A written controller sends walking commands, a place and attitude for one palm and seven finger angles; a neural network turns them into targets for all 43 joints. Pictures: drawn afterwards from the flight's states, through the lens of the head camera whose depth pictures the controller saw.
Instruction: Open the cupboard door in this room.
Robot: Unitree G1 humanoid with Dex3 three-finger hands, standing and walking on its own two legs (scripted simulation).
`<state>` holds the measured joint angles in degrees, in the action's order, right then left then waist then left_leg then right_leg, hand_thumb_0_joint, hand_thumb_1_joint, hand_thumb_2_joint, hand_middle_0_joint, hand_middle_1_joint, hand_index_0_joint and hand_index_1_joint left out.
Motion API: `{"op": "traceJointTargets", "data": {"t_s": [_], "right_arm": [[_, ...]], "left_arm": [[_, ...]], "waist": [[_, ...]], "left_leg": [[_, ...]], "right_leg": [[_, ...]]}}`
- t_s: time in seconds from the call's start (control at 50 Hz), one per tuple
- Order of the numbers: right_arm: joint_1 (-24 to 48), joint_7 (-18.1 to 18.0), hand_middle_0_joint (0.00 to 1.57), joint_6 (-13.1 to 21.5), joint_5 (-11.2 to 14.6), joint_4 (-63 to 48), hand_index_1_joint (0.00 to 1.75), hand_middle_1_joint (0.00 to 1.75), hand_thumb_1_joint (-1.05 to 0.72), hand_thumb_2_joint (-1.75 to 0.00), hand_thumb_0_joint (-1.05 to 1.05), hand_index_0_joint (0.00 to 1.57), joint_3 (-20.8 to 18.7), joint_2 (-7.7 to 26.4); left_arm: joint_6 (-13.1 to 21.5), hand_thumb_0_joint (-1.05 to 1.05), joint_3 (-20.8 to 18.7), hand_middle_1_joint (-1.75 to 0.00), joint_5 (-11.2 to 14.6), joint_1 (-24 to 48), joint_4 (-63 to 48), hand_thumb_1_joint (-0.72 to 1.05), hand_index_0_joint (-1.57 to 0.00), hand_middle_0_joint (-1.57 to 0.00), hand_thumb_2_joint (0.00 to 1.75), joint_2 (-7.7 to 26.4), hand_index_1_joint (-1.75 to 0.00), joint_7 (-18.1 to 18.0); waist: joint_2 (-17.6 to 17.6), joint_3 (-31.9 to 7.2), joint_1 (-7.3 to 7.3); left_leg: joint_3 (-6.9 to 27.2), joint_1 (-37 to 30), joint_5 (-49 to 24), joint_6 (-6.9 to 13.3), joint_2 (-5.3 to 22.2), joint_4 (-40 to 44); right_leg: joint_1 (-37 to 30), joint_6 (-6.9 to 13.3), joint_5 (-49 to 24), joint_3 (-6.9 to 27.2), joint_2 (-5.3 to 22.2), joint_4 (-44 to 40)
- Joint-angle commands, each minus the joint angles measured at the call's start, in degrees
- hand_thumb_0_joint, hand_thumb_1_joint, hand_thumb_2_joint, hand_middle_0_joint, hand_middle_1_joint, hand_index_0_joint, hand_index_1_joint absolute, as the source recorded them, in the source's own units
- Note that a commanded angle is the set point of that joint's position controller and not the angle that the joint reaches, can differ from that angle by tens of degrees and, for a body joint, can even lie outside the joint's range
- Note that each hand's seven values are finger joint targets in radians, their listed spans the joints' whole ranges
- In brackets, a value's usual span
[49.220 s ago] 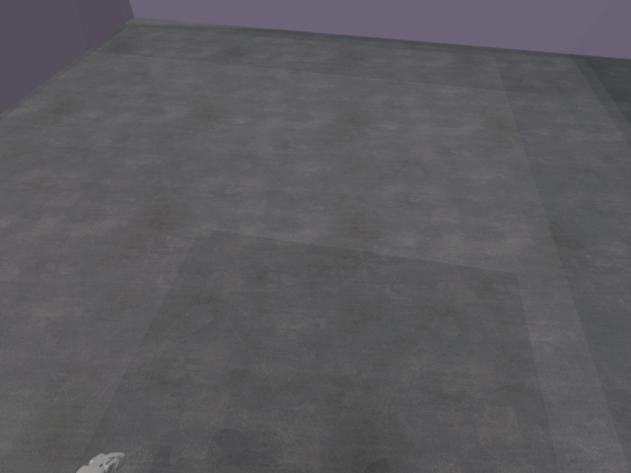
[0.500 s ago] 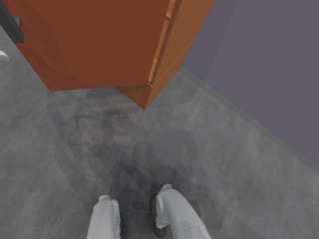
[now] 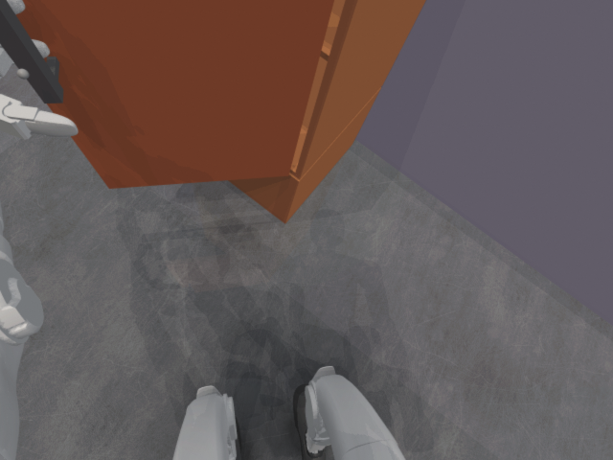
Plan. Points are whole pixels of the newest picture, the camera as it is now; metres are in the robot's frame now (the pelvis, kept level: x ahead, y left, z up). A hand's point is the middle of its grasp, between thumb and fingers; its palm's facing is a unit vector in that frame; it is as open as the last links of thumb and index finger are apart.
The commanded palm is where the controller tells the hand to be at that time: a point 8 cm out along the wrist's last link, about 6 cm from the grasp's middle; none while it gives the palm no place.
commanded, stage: slide the fingers in behind the handle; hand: left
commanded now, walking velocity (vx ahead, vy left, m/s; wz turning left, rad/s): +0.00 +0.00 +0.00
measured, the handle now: (21, 32) +0.60 +0.25 +0.07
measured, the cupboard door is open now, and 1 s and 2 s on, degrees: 46 46 61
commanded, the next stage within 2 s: close the thumb around the handle in 0.62 s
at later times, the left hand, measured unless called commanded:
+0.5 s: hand (43, 76) +0.54 +0.23 +0.07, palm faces +0.05 -1.00 -0.03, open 14.0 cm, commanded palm +0.53 +0.26 +0.06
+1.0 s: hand (37, 77) +0.54 +0.23 +0.07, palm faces +0.06 -1.00 -0.03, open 11.8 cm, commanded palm +0.52 +0.26 +0.06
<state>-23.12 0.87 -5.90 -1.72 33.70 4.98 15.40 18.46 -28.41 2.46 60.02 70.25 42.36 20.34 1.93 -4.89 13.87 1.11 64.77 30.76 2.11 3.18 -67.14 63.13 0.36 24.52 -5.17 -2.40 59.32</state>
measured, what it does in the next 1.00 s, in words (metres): stands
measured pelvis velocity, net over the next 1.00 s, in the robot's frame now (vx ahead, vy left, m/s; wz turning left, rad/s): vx -0.01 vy -0.01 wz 0.01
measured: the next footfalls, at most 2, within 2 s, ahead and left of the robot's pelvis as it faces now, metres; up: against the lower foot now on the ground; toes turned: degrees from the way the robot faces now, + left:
none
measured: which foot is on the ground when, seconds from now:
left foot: down 0.00-1.00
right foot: down 0.00-1.00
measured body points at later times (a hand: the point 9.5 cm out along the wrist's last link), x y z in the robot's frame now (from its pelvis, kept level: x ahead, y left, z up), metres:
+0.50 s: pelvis +0.00 -0.01 +0.00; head +0.17 +0.02 +0.41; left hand +0.53 +0.28 +0.08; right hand -0.02 -0.27 -0.10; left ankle -0.01 +0.09 -0.65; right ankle +0.02 -0.13 -0.65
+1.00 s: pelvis -0.01 -0.01 +0.00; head +0.17 +0.02 +0.41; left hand +0.53 +0.28 +0.08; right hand -0.03 -0.27 -0.10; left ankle -0.01 +0.09 -0.65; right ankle +0.02 -0.13 -0.65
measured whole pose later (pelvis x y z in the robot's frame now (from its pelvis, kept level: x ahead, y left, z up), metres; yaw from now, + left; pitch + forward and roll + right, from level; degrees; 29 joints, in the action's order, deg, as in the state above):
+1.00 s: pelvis -0.01 -0.01 +0.00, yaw +0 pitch +27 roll -5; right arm -22.8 0.2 -4.5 -1.6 34.7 4.5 15.8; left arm 20.8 -27.8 2.7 60.1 71.6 40.8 18.3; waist 2.1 -4.9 13.5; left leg 0.8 64.8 30.2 1.6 3.1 -67.5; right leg 63.8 0.9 24.5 -4.8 -2.3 60.9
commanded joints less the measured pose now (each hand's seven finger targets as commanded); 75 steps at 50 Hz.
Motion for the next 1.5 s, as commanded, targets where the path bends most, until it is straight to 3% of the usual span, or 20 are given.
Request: {"op": "traceJointTargets", "data": {"t_s": [0.0,0.04,0.08,0.16,0.2,0.28,0.34,0.58,0.64,0.68,0.7,0.84,0.9,1.04,1.08,1.18,1.2,1.32,1.4,1.48], "right_arm": [[-13.6,-0.8,0.20,0.0,-0.3,-0.6,0.30,0.30,-0.90,-0.90,0.00,0.20,-4.6,12.0],[-13.3,-0.8,0.20,0.0,-0.4,-0.5,0.30,0.30,-0.90,-0.90,0.00,0.20,-4.6,12.0],[-13.3,-0.6,0.20,0.1,-0.3,-0.8,0.30,0.30,-0.90,-0.90,0.00,0.20,-4.8,11.8],[-13.0,-0.6,0.20,0.2,-0.1,-0.9,0.30,0.30,-0.90,-0.90,0.00,0.20,-4.8,11.7],[-12.9,-0.7,0.20,0.3,-0.2,-0.4,0.30,0.30,-0.90,-0.90,0.00,0.20,-4.8,11.6],[-13.1,-0.7,0.20,0.4,-0.4,-0.3,0.30,0.30,-0.90,-0.90,0.00,0.20,-5.0,11.6],[-12.5,-0.7,0.20,0.5,-0.1,0.0,0.30,0.30,-0.90,-0.90,0.00,0.20,-4.9,11.5],[-12.6,-1.0,0.20,0.9,-0.2,-0.2,0.30,0.30,-0.90,-0.90,0.00,0.20,-4.9,11.7],[-12.5,-1.1,0.20,1.0,-0.1,-0.2,0.30,0.30,-0.90,-0.90,0.00,0.20,-4.8,11.8],[-12.4,-1.2,0.20,1.1,-0.1,-0.3,0.30,0.30,-0.90,-0.90,0.00,0.20,-4.7,11.9],[-12.3,-1.2,0.20,1.2,-0.1,-0.2,0.30,0.30,-0.90,-0.90,0.00,0.20,-4.7,11.7],[-12.3,-1.4,0.20,1.5,0.0,-0.1,0.30,0.30,-0.90,-0.90,0.00,0.20,-4.5,11.9],[-12.5,-1.5,0.20,1.6,-0.2,0.1,0.30,0.30,-0.90,-0.90,0.00,0.20,-4.6,12.1],[-12.6,-1.3,0.20,1.4,-0.1,0.0,0.30,0.30,-0.90,-0.90,0.00,0.20,-4.7,12.1],[-12.6,-1.4,0.20,1.3,-0.1,0.1,0.30,0.30,-0.90,-0.90,0.00,0.20,-4.6,12.1],[-12.5,-1.2,0.20,1.4,-0.2,0.2,0.30,0.30,-0.90,-0.90,0.00,0.20,-4.8,12.0],[-12.7,-1.3,0.20,1.3,-0.2,0.2,0.30,0.30,-0.90,-0.90,0.00,0.20,-4.7,12.2],[-12.7,-1.2,0.20,1.2,-0.3,-0.2,0.30,0.30,-0.90,-0.90,0.00,0.20,-4.7,12.1],[-12.3,-1.5,0.20,1.1,-0.2,-0.5,0.30,0.30,-0.90,-0.90,0.00,0.20,-4.5,12.2],[-12.7,-1.4,0.20,1.2,-0.3,-0.9,0.30,0.30,-0.90,-0.90,0.00,0.20,-4.7,12.3]], "left_arm": [[4.5,0.00,-1.5,-1.20,0.9,24.1,-13.5,-0.50,-0.30,-0.30,0.30,16.0,-1.20,-0.6],[4.6,0.00,-1.8,-1.20,1.0,23.0,-12.6,-0.50,-0.30,-0.30,0.30,15.9,-1.20,-1.0],[5.3,0.00,-1.9,-1.20,1.4,21.9,-13.7,-0.50,-0.30,-0.30,0.30,15.0,-1.20,-1.1],[4.7,0.00,-1.1,-1.20,1.8,21.3,-11.5,-0.50,-0.30,-0.30,0.30,13.2,-1.20,-1.4],[5.1,0.00,0.1,-1.20,1.4,24.2,-13.1,-0.50,-0.30,-0.30,0.30,12.5,-1.20,-1.7],[6.4,0.00,-1.7,-1.20,1.3,23.6,-14.1,-0.50,-0.30,-0.30,0.30,14.2,-1.20,-2.3],[5.7,0.00,0.2,-1.20,1.2,22.7,-11.6,-0.50,-0.30,-0.30,0.30,12.1,-1.20,-2.3],[6.4,0.00,-0.1,-1.20,1.2,23.8,-11.5,-0.50,-0.30,-0.30,0.30,12.3,-1.20,-2.7],[6.1,0.00,-0.3,-1.20,1.1,23.8,-10.6,-0.50,-0.30,-0.30,0.30,13.2,-1.20,-2.6],[6.4,0.00,-1.5,-1.20,0.9,23.1,-10.8,-0.50,-0.30,-0.30,0.30,15.1,-1.20,-2.5],[6.4,0.00,0.0,-1.20,1.0,24.1,-11.2,-0.50,-0.30,-0.30,0.30,13.3,-1.20,-2.4],[5.6,0.00,-0.4,-1.24,1.2,24.0,-9.1,-0.11,-0.33,-0.33,0.47,14.1,-1.24,-2.0],[6.4,0.00,-0.8,-1.26,1.0,25.5,-11.6,0.06,-0.34,-0.34,0.54,15.1,-1.26,-1.9],[5.3,0.00,-0.8,-1.30,1.8,22.6,-10.1,0.45,-0.37,-0.37,0.71,14.0,-1.30,-1.4],[5.9,0.00,-0.8,-1.31,1.4,24.4,-12.2,0.56,-0.38,-0.38,0.76,14.7,-1.31,-1.6],[6.0,0.00,-0.7,-1.34,1.8,22.7,-10.6,0.84,-0.40,-0.40,0.88,13.3,-1.34,-1.9],[5.7,0.00,-1.4,-1.35,1.5,22.7,-9.6,0.90,-0.40,-0.40,0.90,14.5,-1.35,-2.1],[6.3,0.00,-1.2,-1.35,1.5,22.8,-11.7,0.90,-0.40,-0.40,0.90,14.3,-1.35,-1.8],[5.4,0.00,-2.4,-1.35,1.5,22.7,-9.3,0.90,-0.40,-0.40,0.90,16.1,-1.35,-2.1],[5.7,0.00,-3.7,-1.35,0.7,22.4,-10.9,0.90,-0.40,-0.40,0.90,17.9,-1.35,-2.6]], "waist": [[14.2,-33.6,-0.06],[13.1,-32.4,0.05],[14.3,-34.5,-0.81],[10.6,-31.2,-0.06],[13.0,-32.5,0.27],[13.1,-34.3,-0.60],[11.9,-30.9,0.04],[12.1,-32.5,-0.12],[10.2,-31.2,0.16],[11.3,-32.7,-0.70],[11.8,-32.3,0.05],[9.7,-30.4,0.27],[12.8,-33.5,-0.03],[10.9,-31.6,-0.26],[13.0,-32.8,-0.43],[12.2,-32.0,-0.26],[10.1,-30.6,-0.13],[12.8,-32.8,-0.68],[10.8,-30.1,-0.40],[10.9,-33.3,-1.01]], "left_leg": [[4.1,-27.5,-33.9,-0.8,-0.2,6.0],[3.7,-26.2,-32.9,-0.7,-0.3,6.0],[3.8,-27.9,-35.3,-0.9,-0.3,6.0],[3.1,-24.1,-31.2,-0.2,-0.7,6.1],[3.4,-25.8,-31.5,-0.5,-0.6,6.2],[3.4,-27.0,-32.8,-0.7,-0.6,6.0],[3.2,-25.4,-30.1,-0.5,-0.6,6.4],[3.3,-25.3,-29.2,-0.5,-0.8,6.4],[2.8,-22.7,-27.1,-0.2,-0.9,6.3],[2.9,-23.0,-27.8,-0.2,-0.9,6.2],[2.9,-23.5,-27.8,-0.2,-0.9,6.2],[2.8,-21.1,-25.2,0.0,-0.9,6.2],[3.4,-24.4,-27.8,-0.4,-0.8,6.0],[3.1,-23.3,-28.1,-0.3,-0.8,6.2],[3.6,-25.2,-29.3,-0.6,-0.7,6.4],[3.6,-25.6,-29.4,-0.7,-0.5,6.2],[3.6,-23.8,-28.5,-0.5,-0.5,6.3],[3.8,-26.3,-31.3,-0.9,-0.5,6.2],[3.3,-22.4,-28.3,-0.5,-0.6,6.2],[3.4,-23.2,-29.5,-0.5,-0.7,5.7]], "right_leg": [[-13.3,1.0,-20.6,2.0,-1.6,-3.7],[-14.0,0.8,-20.9,2.2,-1.6,-3.9],[-14.8,1.0,-22.4,2.2,-1.6,-3.6],[-15.5,0.9,-21.4,2.6,-1.6,-4.2],[-14.3,0.8,-20.8,2.6,-1.4,-3.9],[-15.3,0.9,-21.7,2.7,-1.5,-3.7],[-14.0,0.7,-19.5,2.6,-1.4,-4.3],[-14.2,0.7,-19.0,2.8,-1.2,-4.0],[-15.5,0.5,-18.7,3.2,-1.2,-4.4],[-16.1,0.7,-19.3,3.3,-1.2,-3.9],[-15.0,0.6,-18.9,3.3,-1.1,-4.0],[-15.2,0.5,-17.1,3.3,-1.2,-4.4],[-14.2,0.7,-18.1,3.1,-1.1,-3.8],[-14.9,0.6,-18.9,2.9,-1.3,-4.3],[-13.9,0.8,-18.7,2.7,-1.2,-3.8],[-12.8,0.7,-18.2,2.4,-1.3,-3.9],[-13.6,0.7,-18.1,2.6,-1.3,-4.0],[-13.4,0.8,-19.3,2.3,-1.3,-3.6],[-14.0,0.6,-18.4,2.6,-1.2,-3.6],[-15.3,0.6,-19.6,2.8,-1.1,-3.0]]}}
